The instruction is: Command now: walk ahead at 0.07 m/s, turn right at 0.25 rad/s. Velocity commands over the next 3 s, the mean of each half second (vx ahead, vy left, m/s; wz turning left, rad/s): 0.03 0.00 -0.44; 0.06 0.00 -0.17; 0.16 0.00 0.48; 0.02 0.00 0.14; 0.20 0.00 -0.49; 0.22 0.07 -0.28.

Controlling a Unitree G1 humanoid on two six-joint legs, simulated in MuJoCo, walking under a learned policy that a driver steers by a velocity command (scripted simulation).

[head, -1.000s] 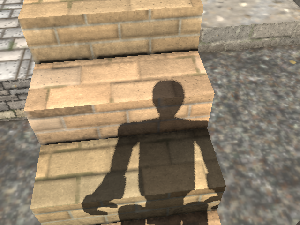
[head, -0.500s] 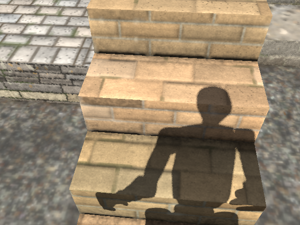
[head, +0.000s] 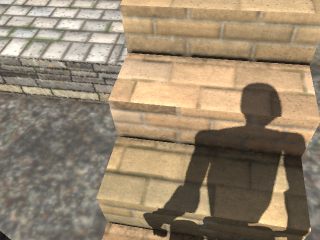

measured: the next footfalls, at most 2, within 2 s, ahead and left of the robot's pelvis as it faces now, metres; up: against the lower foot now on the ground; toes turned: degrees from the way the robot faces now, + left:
right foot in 0.68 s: -0.11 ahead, -0.11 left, +0.00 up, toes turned -25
left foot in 0.92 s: -0.03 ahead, +0.12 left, +0.00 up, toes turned -18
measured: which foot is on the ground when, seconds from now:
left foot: down 0.00-0.68, up 0.70-0.90, down 0.92-1.00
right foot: down 0.00-0.28, up 0.30-0.66, down 0.68-1.00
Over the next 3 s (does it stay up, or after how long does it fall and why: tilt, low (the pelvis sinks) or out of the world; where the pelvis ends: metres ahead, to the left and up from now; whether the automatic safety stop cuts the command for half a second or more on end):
stays up -0.09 0.07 0.00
